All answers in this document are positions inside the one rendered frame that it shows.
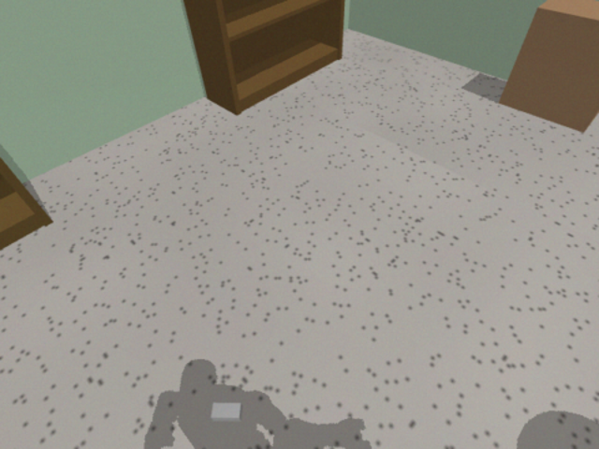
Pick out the bookshelf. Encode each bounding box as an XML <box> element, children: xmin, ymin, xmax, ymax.
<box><xmin>0</xmin><ymin>157</ymin><xmax>53</xmax><ymax>250</ymax></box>
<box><xmin>183</xmin><ymin>0</ymin><xmax>344</xmax><ymax>116</ymax></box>

